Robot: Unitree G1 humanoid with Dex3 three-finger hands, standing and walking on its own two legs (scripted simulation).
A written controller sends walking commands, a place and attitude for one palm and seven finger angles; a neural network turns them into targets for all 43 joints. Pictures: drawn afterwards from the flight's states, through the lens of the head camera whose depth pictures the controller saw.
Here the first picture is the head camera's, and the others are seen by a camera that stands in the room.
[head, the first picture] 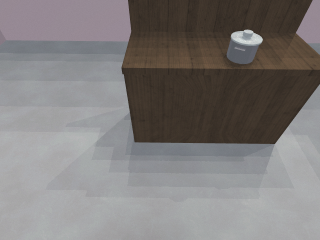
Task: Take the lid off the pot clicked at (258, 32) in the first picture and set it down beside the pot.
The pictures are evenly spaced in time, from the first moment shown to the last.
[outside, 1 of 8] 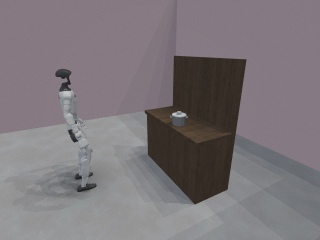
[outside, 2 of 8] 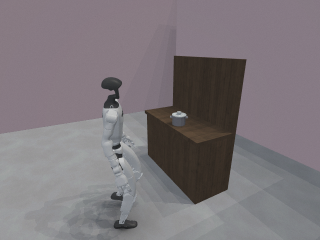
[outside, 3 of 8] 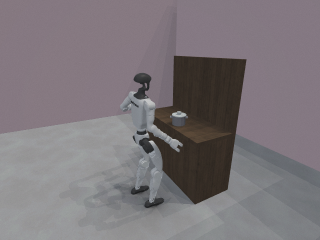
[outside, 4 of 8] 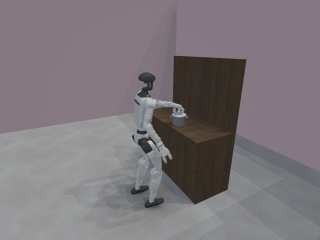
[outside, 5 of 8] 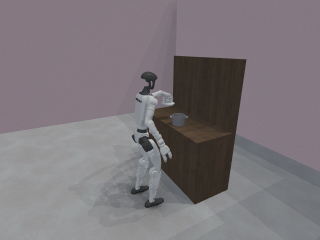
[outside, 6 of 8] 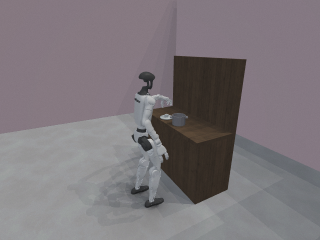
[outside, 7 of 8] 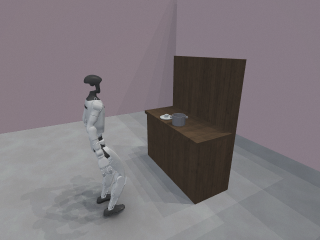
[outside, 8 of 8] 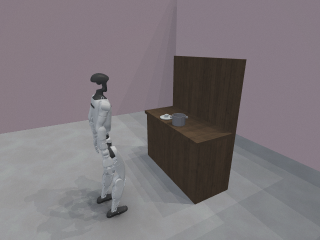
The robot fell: no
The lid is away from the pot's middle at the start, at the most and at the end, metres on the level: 0.00 0.25 0.23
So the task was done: yes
